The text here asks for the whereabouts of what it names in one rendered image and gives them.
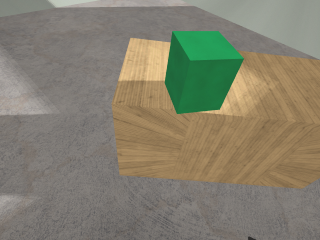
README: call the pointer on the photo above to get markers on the pedestal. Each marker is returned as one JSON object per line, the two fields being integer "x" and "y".
{"x": 266, "y": 133}

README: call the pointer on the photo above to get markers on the carton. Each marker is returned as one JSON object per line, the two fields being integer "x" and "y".
{"x": 201, "y": 68}

